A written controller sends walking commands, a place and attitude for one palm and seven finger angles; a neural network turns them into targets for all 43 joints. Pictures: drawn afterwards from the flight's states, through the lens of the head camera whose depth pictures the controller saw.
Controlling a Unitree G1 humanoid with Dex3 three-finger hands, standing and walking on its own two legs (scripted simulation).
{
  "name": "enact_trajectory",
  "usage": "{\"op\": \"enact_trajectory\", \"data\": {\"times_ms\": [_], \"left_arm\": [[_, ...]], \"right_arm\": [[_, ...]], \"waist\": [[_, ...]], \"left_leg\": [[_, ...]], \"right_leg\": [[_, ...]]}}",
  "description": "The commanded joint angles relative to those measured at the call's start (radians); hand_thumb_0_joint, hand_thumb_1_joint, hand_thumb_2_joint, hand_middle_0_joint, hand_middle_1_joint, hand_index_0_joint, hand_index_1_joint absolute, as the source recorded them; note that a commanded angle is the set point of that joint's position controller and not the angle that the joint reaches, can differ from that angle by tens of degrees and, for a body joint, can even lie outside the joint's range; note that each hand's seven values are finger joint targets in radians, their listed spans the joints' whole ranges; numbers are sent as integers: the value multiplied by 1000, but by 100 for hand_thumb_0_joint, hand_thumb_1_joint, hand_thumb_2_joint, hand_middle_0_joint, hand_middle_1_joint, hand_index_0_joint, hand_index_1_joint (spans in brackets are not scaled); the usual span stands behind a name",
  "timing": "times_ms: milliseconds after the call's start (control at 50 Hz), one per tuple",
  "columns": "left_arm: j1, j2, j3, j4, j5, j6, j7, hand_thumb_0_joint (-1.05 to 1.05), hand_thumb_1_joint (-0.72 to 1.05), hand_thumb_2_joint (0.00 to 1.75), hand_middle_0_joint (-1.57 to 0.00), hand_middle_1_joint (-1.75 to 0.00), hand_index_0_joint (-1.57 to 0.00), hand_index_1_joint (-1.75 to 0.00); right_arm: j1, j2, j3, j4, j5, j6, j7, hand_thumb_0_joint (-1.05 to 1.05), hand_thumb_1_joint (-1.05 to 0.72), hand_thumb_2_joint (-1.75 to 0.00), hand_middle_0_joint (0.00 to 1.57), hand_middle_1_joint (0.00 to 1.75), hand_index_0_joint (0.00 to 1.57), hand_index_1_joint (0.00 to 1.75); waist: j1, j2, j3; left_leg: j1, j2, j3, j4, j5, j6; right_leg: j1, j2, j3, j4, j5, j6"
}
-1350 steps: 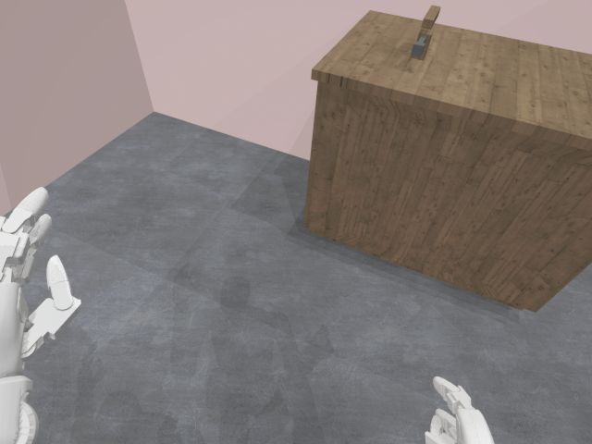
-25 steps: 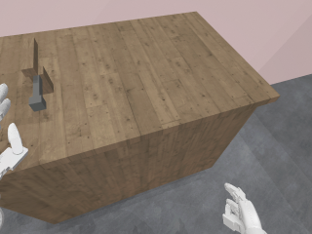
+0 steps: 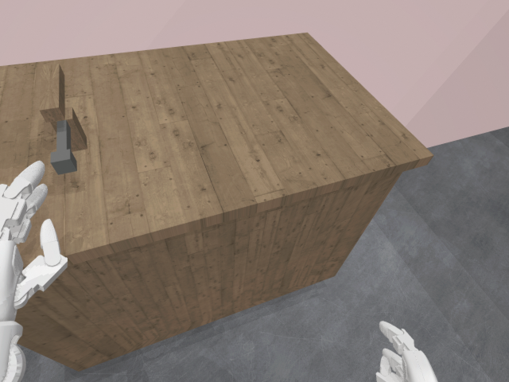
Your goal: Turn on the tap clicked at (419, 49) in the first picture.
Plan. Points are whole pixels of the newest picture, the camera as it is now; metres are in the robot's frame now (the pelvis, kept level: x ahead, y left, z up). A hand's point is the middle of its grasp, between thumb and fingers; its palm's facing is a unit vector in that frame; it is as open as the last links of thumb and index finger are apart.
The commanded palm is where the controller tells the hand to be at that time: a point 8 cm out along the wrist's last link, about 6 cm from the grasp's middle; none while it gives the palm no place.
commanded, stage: come to a stop and stand still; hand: left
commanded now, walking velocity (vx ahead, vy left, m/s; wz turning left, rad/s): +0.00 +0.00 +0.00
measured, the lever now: (64, 161) +0.41 +0.34 +0.09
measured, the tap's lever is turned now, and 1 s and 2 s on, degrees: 0 0 0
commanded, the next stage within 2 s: look again from close up in 0.40 s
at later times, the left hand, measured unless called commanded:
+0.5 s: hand (34, 263) +0.21 +0.26 +0.16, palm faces +0.44 -0.84 -0.31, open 7.5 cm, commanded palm +0.15 +0.29 +0.18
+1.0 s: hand out of the picture +0.24 +0.29 +0.20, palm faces +0.49 -0.78 -0.38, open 7.5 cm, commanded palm +0.16 +0.29 +0.18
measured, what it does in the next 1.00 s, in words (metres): stands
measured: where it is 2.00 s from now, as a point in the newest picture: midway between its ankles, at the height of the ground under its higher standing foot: outside the picture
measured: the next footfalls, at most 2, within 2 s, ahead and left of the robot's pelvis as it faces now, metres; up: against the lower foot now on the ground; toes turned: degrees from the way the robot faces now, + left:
none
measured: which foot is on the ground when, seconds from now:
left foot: down 0.00-1.00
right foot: down 0.00-1.00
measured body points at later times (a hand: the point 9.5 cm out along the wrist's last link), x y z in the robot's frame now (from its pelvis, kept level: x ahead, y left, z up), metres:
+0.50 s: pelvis -0.01 +0.01 +0.00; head +0.00 +0.02 +0.45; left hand +0.18 +0.30 +0.17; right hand +0.18 -0.19 -0.07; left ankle +0.00 +0.08 -0.74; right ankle +0.04 -0.12 -0.74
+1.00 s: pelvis +0.00 +0.00 +0.00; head +0.01 +0.02 +0.45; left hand +0.21 +0.33 +0.22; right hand +0.19 -0.20 -0.08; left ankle +0.00 +0.09 -0.74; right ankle +0.04 -0.12 -0.74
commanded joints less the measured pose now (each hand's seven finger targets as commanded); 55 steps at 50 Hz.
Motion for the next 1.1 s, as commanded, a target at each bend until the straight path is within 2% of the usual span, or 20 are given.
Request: {"op": "enact_trajectory", "data": {"times_ms": [0,80,160,180,260,320,380,480,660,800,860,880,900,920,940,960,980,1000,1060,1080], "left_arm": [[-156,211,187,-322,-14,-84,43,0,90,90,-20,-30,-20,-30],[-72,115,112,-288,-5,-64,37,0,90,90,-20,-30,-20,-30],[-69,83,90,-191,12,-40,35,0,90,90,-20,-30,-20,-30],[-81,103,108,-191,15,-37,38,0,90,90,-20,-30,-20,-30],[-147,101,104,-157,19,-30,37,0,90,90,-20,-30,-20,-30],[-200,111,100,-203,23,-30,40,0,90,90,-20,-30,-20,-30],[-220,122,99,-262,25,-26,43,0,90,90,-20,-30,-20,-30],[-156,121,110,-279,22,-21,50,0,90,90,-20,-30,-20,-30],[-73,100,111,-218,6,-16,46,0,90,90,-20,-30,-20,-30],[-95,120,115,-293,5,-23,53,0,90,90,-20,-30,-20,-30],[-80,117,115,-292,3,-24,55,0,90,90,-20,-30,-20,-30],[-1064,1000,432,-642,68,-223,74,0,90,90,-20,-30,-20,-30],[-666,417,337,71,161,7,-2,0,90,90,-20,-30,-20,-30],[-484,186,141,60,43,65,-27,0,90,90,-20,-30,-20,-30],[-473,207,178,-130,-32,81,-18,0,90,90,-20,-30,-20,-30],[-338,69,104,-25,-104,151,-62,0,90,90,-20,-30,-20,-30],[-251,-59,19,24,-171,213,-103,0,90,90,-20,-30,-20,-30],[-244,-22,3,-44,-177,267,-120,0,90,90,-20,-30,-20,-30],[-209,61,-51,-86,-32,396,-117,0,90,90,-20,-30,-20,-30],[-235,143,7,-151,14,403,-85,0,90,90,-20,-30,-20,-30]], "right_arm": [[-143,-104,-31,-172,3,-76,-23,0,-90,-90,20,30,20,30],[-141,-113,-39,-159,1,-85,-21,0,-90,-90,20,30,20,30],[-140,-113,-40,-145,-3,-64,-23,0,-90,-90,20,30,20,30],[-143,-115,-42,-141,-3,-56,-27,0,-90,-90,20,30,20,30],[-155,-93,-27,-156,-4,-37,-36,0,-90,-90,20,30,20,30],[-165,-85,-19,-168,-7,-33,-40,0,-90,-90,20,30,20,30],[-169,-84,-16,-171,-13,-39,-39,0,-90,-90,20,30,20,30],[-167,-86,-19,-169,-17,-44,-35,0,-90,-90,20,30,20,30],[-163,-89,-28,-161,-12,-24,-37,0,-90,-90,20,30,20,30],[-176,-91,-28,-162,-12,-25,-44,0,-90,-90,20,30,20,30],[-173,-93,-31,-163,-12,-25,-44,0,-90,-90,20,30,20,30],[70,-139,147,-283,63,-38,-98,0,-90,-90,20,30,20,30],[-33,-17,-24,-86,-74,-53,-72,0,-90,-90,20,30,20,30],[-86,-61,-28,-83,-48,-65,-19,0,-90,-90,20,30,20,30],[-71,-139,-58,-80,-41,-62,-13,0,-90,-90,20,30,20,30],[-80,-119,-57,-56,-14,-71,-25,0,-90,-90,20,30,20,30],[-123,-116,-44,-47,15,-80,-20,0,-90,-90,20,30,20,30],[-148,-144,-35,-37,25,-81,-13,0,-90,-90,20,30,20,30],[-218,-142,-11,-83,43,-60,0,0,-90,-90,20,30,20,30],[-248,-146,-9,-100,46,-51,0,0,-90,-90,20,30,20,30]], "waist": [[27,199,-201],[19,100,-197],[13,39,-112],[12,77,-105],[14,43,-61],[18,100,-77],[19,139,-113],[23,121,-173],[18,48,-135],[21,128,-168],[22,110,-170],[-44,243,-121],[110,212,-415],[19,101,-305],[36,126,-431],[95,169,-410],[89,206,-338],[104,230,-225],[89,92,-9],[86,82,8]], "left_leg": [[-16,77,-92,-108,167,-42],[26,73,-82,-101,156,-40],[-22,89,-85,-151,22,-44],[-23,89,-86,-167,1,-45],[-68,94,-96,-205,-118,-41],[-63,93,-94,-221,-119,-39],[-40,85,-86,-215,-87,-40],[-7,66,-74,-175,68,-52],[-20,66,-74,-162,88,-53],[11,63,-77,-156,180,-60],[17,59,-79,-152,201,-66],[-265,78,-145,-130,-9,-4],[139,57,-84,-136,438,-80],[169,70,-106,-150,604,-167],[291,92,-107,-112,650,-162],[317,82,-109,-114,642,-154],[314,85,-97,-119,612,-158],[228,77,-79,-121,496,-130],[15,59,-85,-172,248,-56],[-8,54,-80,-180,203,-52]], "right_leg": [[164,-71,49,-20,161,-20],[142,-68,61,-52,173,-19],[84,-50,56,-87,49,-7],[76,-46,58,-89,27,-8],[65,-38,57,-116,-63,-1],[90,-34,48,-106,-39,-3],[113,-31,50,-105,-10,-6],[164,-35,47,-93,105,-12],[147,-43,48,-114,114,-7],[173,-43,35,-86,175,-8],[175,-41,34,-86,187,-8],[249,28,40,37,-77,80],[258,22,17,-2,62,-45],[148,54,-73,-28,111,-49],[120,51,-61,16,136,-36],[113,32,-44,-2,99,-33],[102,26,-49,-20,101,-35],[107,7,-61,-42,129,-35],[114,6,-81,-38,82,-39],[122,16,-76,-36,62,-41]]}}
